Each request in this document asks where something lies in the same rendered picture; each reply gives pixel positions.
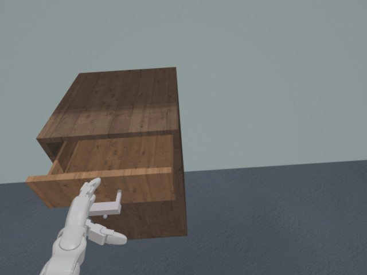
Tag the robot left forearm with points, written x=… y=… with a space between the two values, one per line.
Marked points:
x=68 y=252

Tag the cabinet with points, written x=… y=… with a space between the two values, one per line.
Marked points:
x=125 y=104

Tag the handle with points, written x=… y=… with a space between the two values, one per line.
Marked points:
x=107 y=208

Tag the left robot hand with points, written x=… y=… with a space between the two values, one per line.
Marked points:
x=78 y=215

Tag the drawer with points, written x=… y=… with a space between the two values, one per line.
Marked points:
x=142 y=167

